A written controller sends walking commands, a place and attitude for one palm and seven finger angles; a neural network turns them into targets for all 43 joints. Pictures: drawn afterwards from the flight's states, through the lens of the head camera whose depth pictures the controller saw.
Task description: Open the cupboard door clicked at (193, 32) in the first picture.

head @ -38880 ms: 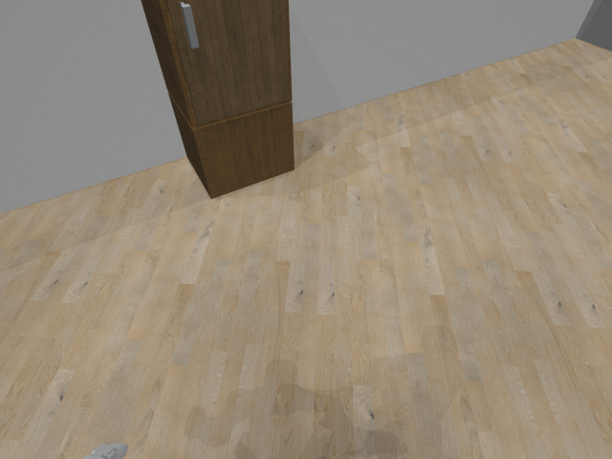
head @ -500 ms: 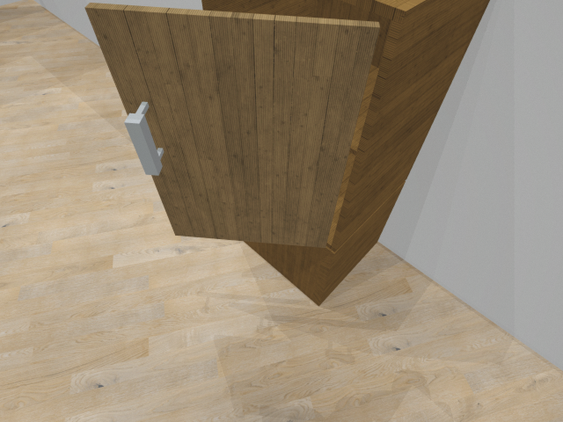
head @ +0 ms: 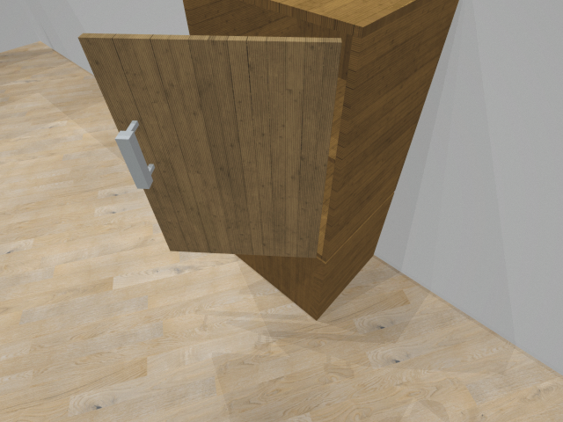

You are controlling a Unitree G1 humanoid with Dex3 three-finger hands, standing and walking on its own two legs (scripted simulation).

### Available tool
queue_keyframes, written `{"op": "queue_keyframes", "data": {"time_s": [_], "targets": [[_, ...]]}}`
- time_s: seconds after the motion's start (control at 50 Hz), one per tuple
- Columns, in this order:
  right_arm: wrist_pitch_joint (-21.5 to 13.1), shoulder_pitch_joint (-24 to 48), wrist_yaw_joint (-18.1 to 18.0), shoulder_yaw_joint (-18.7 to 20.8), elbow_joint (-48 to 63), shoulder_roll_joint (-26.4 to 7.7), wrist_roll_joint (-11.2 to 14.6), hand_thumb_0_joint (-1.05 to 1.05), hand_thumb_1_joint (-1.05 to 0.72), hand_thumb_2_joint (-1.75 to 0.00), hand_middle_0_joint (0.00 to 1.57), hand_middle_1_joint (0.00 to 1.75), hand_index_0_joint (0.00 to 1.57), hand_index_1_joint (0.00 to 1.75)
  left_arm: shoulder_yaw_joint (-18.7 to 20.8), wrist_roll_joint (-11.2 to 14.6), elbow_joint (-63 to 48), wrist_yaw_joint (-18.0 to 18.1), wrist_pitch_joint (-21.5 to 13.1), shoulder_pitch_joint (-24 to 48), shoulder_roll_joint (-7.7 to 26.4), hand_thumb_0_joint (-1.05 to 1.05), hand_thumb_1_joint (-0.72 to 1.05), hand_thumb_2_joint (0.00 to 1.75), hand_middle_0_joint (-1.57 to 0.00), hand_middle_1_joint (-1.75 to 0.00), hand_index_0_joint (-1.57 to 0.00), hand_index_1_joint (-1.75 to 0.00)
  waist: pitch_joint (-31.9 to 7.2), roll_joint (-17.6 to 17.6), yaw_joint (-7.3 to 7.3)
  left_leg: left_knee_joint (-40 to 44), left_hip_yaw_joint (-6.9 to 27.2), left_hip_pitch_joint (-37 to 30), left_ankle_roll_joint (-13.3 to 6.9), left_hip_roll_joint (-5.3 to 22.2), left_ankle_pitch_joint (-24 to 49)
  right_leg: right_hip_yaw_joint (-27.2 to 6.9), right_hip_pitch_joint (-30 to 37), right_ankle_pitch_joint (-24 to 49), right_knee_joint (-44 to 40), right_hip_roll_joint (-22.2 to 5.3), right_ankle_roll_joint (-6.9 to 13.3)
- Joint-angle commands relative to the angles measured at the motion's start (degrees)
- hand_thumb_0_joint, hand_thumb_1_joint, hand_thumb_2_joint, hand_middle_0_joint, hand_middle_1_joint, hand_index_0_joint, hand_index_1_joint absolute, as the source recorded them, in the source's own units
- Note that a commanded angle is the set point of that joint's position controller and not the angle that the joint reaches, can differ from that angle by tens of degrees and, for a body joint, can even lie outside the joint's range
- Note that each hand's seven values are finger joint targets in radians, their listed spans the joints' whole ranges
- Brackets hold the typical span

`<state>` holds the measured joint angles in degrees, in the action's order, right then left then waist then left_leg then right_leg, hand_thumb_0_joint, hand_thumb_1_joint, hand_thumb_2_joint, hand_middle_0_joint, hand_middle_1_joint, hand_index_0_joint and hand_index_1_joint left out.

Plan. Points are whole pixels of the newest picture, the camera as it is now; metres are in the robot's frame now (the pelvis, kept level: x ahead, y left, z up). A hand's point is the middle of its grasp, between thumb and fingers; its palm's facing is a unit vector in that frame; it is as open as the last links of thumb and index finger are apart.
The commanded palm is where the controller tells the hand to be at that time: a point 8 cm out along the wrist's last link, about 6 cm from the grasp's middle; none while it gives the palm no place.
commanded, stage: come to a stop and stand still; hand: left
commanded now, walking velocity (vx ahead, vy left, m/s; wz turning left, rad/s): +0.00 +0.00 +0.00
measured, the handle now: (139, 154) +0.58 +0.33 +0.05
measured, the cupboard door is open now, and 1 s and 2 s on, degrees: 39 39 39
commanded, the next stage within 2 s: look again from close up in 0.78 s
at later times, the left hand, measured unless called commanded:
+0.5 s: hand out of the picture +0.01 +0.17 -0.16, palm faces -0.01 -0.98 -0.20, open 7.4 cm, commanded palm none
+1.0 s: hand out of the picture +0.02 +0.17 -0.16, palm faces +0.01 -0.98 -0.19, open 7.4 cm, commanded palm none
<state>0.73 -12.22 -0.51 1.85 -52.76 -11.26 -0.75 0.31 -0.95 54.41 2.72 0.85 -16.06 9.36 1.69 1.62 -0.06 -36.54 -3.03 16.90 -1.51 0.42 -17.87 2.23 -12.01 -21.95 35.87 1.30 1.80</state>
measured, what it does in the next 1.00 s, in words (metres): stands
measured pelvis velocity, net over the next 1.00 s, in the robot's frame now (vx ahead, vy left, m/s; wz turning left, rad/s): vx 0.02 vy -0.01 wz -0.01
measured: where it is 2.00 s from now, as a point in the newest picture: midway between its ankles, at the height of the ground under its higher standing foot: outside the picture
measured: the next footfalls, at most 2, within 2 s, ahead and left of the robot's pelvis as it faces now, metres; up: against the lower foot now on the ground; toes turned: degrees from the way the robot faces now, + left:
none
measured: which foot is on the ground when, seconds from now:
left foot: down 0.00-1.00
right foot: down 0.00-1.00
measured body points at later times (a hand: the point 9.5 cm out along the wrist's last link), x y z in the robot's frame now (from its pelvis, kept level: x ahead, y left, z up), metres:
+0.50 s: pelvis +0.01 -0.01 +0.02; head +0.02 -0.01 +0.47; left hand +0.02 +0.22 -0.14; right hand +0.00 -0.24 -0.14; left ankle +0.02 +0.10 -0.72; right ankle -0.03 -0.10 -0.72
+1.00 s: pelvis +0.02 -0.01 +0.02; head +0.03 +0.00 +0.47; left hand +0.02 +0.22 -0.14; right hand +0.04 -0.23 -0.14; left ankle +0.02 +0.10 -0.72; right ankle -0.03 -0.10 -0.72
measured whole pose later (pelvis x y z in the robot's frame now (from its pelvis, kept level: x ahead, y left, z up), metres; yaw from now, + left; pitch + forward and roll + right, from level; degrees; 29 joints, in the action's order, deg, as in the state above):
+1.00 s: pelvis +0.02 -0.01 +0.02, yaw -1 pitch -1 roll +1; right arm -1.3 -13.8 -1.6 -0.8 -65.2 -9.2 -0.4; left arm -0.7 -0.7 63.7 1.9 -1.0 -16.9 9.5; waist 1.0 -1.0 -0.5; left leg -25.4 -3.8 10.5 -0.8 0.1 -14.4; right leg 1.2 -6.1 -18.4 25.0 1.4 2.2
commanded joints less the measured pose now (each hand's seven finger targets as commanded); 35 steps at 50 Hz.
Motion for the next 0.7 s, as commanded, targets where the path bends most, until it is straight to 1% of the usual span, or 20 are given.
{"op": "queue_keyframes", "data": {"time_s": [0.0,0.04,0.06,0.08,0.1,0.16,0.24,0.3,0.34,0.38,0.4,0.42,0.46,0.48,0.5,0.54,0.56,0.6,0.62,0.68], "targets": [[-1.0,1.0,-0.4,0.0,2.5,-5.9,-0.4,0.00,-0.90,-0.90,0.20,0.30,0.20,0.30,0.8,-0.2,-2.5,-0.2,-1.2,-3.1,6.9,0.00,0.90,0.90,-0.20,-0.30,-0.20,-0.30,5.3,1.9,-1.18,16.1,10.4,4.7,-3.5,7.0,-1.5,-5.7,-2.4,3.5,-10.9,-3.6,0.6],[-0.9,-0.8,-0.4,-0.5,1.5,-4.8,-0.3,0.00,-0.90,-0.90,0.20,0.30,0.20,0.30,0.5,0.1,-1.7,-0.5,-1.8,-2.6,7.9,0.00,0.90,0.90,-0.20,-0.30,-0.20,-0.30,3.4,-2.3,0.15,13.3,6.5,0.4,-1.5,4.2,-1.4,-9.6,-4.7,0.4,-15.4,-6.0,1.5],[-1.0,-1.9,-0.4,-0.6,0.5,-4.5,-0.3,0.00,-0.90,-0.90,0.20,0.30,0.20,0.30,0.5,0.2,-1.5,-0.5,-2.0,-2.1,8.1,0.00,0.90,0.90,-0.20,-0.30,-0.20,-0.30,2.8,-3.1,0.64,12.6,5.5,-1.6,-1.1,3.8,-0.1,-10.6,-5.8,-0.9,-16.8,-6.7,1.8],[-1.1,-2.8,-0.3,-0.7,-0.3,-4.1,-0.4,0.00,-0.90,-0.90,0.20,0.30,0.20,0.30,0.5,0.2,-1.3,-0.6,-2.1,-1.8,8.2,0.00,0.90,0.90,-0.20,-0.30,-0.20,-0.30,2.3,-3.7,0.93,12.4,4.8,-3.1,-0.8,3.6,1.0,-10.6,-6.3,-1.5,-17.6,-6.9,1.8],[-1.3,-3.3,-0.4,-0.7,-1.0,-3.6,-0.3,0.00,-0.90,-0.90,0.20,0.30,0.20,0.30,0.4,0.1,-1.1,-0.5,-2.3,-1.5,8.0,0.00,0.90,0.90,-0.20,-0.30,-0.20,-0.30,2.2,-4.8,1.13,12.8,4.8,-4.0,-0.8,4.0,2.3,-10.1,-6.1,-0.3,-18.0,-6.8,1.7],[-1.8,-3.8,-0.4,-1.1,-2.7,-4.2,-0.2,0.00,-0.90,-0.90,0.20,0.30,0.20,0.30,0.2,0.3,0.1,-0.6,-2.5,-1.9,8.0,0.00,0.90,0.90,-0.20,-0.30,-0.20,-0.30,0.6,-3.3,0.78,13.6,5.0,-4.7,-0.8,4.3,4.9,-9.5,-3.9,3.6,-17.4,-6.7,1.3],[-2.5,-3.8,-0.7,-1.6,-5.0,-4.4,0.0,0.00,-0.90,-0.90,0.20,0.30,0.20,0.30,0.2,0.4,2.2,-0.6,-2.9,-3.1,8.2,0.00,0.90,0.90,-0.20,-0.30,-0.20,-0.30,-1.4,-2.9,0.18,13.6,4.6,-5.2,-0.6,4.9,9.7,-8.8,0.4,13.5,-16.0,-7.1,1.1],[-2.5,-4.2,-0.9,-1.8,-6.8,-4.3,0.1,0.00,-0.90,-0.90,0.20,0.30,0.20,0.30,0.1,0.3,3.7,-0.6,-3.0,-3.5,8.1,0.00,0.90,0.90,-0.20,-0.30,-0.20,-0.30,-0.6,-3.0,0.00,13.8,4.4,-5.6,-0.5,5.2,11.2,-8.0,1.2,17.1,-15.5,-7.1,1.0],[-2.5,-4.4,-1.0,-1.9,-7.8,-4.3,0.1,0.00,-0.90,-0.90,0.20,0.30,0.20,0.30,0.0,0.4,4.5,-0.5,-2.9,-3.7,7.8,0.00,0.90,0.90,-0.20,-0.30,-0.20,-0.30,0.1,-1.7,-0.06,14.1,4.6,-5.6,-0.6,5.3,11.2,-8.0,1.1,16.6,-15.4,-7.0,1.1],[-2.5,-4.6,-1.0,-2.0,-8.7,-4.2,0.2,0.00,-0.90,-0.90,0.20,0.30,0.20,0.30,-0.1,0.4,5.3,-0.5,-2.8,-3.7,7.7,0.00,0.90,0.90,-0.20,-0.30,-0.20,-0.30,1.1,-1.4,-0.17,14.4,4.6,-5.0,-0.6,5.3,10.7,-7.8,1.1,15.7,-15.7,-7.1,1.0],[-2.5,-4.6,-1.1,-2.0,-9.1,-3.9,0.2,0.00,-0.90,-0.90,0.20,0.30,0.20,0.30,-0.1,0.3,5.6,-0.5,-2.8,-4.1,7.7,0.00,0.90,0.90,-0.20,-0.30,-0.20,-0.30,1.4,-2.2,-0.31,14.2,4.4,-5.2,-0.5,5.3,11.1,-7.6,1.2,16.5,-15.8,-7.0,0.9],[-2.5,-4.8,-1.1,-2.0,-9.3,-4.0,0.2,0.00,-0.90,-0.90,0.20,0.30,0.20,0.30,-0.1,0.3,5.8,-0.4,-2.8,-4.1,7.7,0.00,0.90,0.90,-0.20,-0.30,-0.20,-0.30,1.1,-3.0,-0.13,14.0,4.4,-5.3,-0.4,5.3,11.5,-7.7,1.5,17.6,-15.6,-7.1,0.9],[-2.5,-5.2,-1.2,-2.0,-9.8,-3.9,0.2,0.00,-0.90,-0.90,0.20,0.30,0.20,0.30,-0.1,0.4,6.1,-0.4,-2.8,-4.0,7.6,0.00,0.90,0.90,-0.20,-0.30,-0.20,-0.30,0.3,-1.8,-0.04,14.1,4.3,-5.9,-0.4,5.4,11.9,-7.5,2.0,18.0,-15.4,-7.2,1.0],[-2.5,-5.3,-1.2,-2.0,-10.0,-3.9,0.2,0.00,-0.90,-0.90,0.20,0.30,0.20,0.30,-0.1,0.3,6.3,-0.4,-2.8,-4.1,7.5,0.00,0.90,0.90,-0.20,-0.30,-0.20,-0.30,0.2,-2.4,-0.05,14.1,4.3,-6.0,-0.4,5.4,11.9,-7.5,2.0,18.1,-15.4,-7.2,1.0],[-2.5,-5.2,-1.3,-2.1,-10.3,-3.8,0.3,0.00,-0.90,-0.90,0.20,0.30,0.20,0.30,-0.1,0.3,6.5,-0.4,-2.7,-4.1,7.4,0.00,0.90,0.90,-0.20,-0.30,-0.20,-0.30,0.9,-2.3,-0.12,14.1,4.5,-5.8,-0.5,5.4,12.5,-7.2,2.0,18.6,-15.2,-7.0,1.0],[-2.5,-5.1,-1.3,-2.0,-10.5,-3.8,0.2,0.00,-0.90,-0.90,0.20,0.30,0.20,0.30,-0.2,0.3,6.8,-0.3,-2.7,-4.3,7.2,0.00,0.90,0.90,-0.20,-0.30,-0.20,-0.30,0.7,-1.5,-0.09,13.9,4.4,-6.4,-0.5,5.5,13.2,-7.3,2.0,19.8,-15.0,-7.2,0.9],[-2.5,-5.3,-1.3,-2.0,-10.5,-3.7,0.3,0.00,-0.90,-0.90,0.20,0.30,0.20,0.30,-0.1,0.3,6.9,-0.3,-2.7,-4.3,7.3,0.00,0.90,0.90,-0.20,-0.30,-0.20,-0.30,0.2,-1.9,-0.10,13.9,4.3,-6.5,-0.5,5.6,13.1,-7.3,2.3,19.7,-15.0,-7.2,0.9],[-2.6,-5.3,-1.4,-2.0,-10.8,-3.4,0.3,0.00,-0.90,-0.90,0.20,0.30,0.20,0.30,-0.1,0.2,7.0,-0.3,-2.7,-4.3,7.0,0.00,0.90,0.90,-0.20,-0.30,-0.20,-0.30,1.1,-2.6,-0.14,14.1,4.4,-6.5,-0.6,5.7,13.6,-7.0,2.0,19.8,-14.9,-6.9,0.9],[-2.5,-5.1,-1.4,-2.0,-10.9,-3.6,0.3,0.00,-0.90,-0.90,0.20,0.30,0.20,0.30,-0.2,0.2,7.0,-0.3,-2.6,-4.3,6.8,0.00,0.90,0.90,-0.20,-0.30,-0.20,-0.30,1.8,-1.7,-0.13,14.1,4.5,-6.3,-0.6,5.6,13.5,-7.1,1.4,19.3,-14.9,-7.0,0.8],[-2.5,-5.0,-1.5,-1.9,-10.8,-3.4,0.2,0.00,-0.90,-0.90,0.20,0.30,0.20,0.30,-0.1,0.2,7.1,-0.3,-2.6,-4.4,6.6,0.00,0.90,0.90,-0.20,-0.30,-0.20,-0.30,1.7,-2.3,-0.04,14.4,4.8,-6.7,-0.7,5.7,13.3,-7.3,1.2,18.4,-15.1,-6.9,0.8]]}}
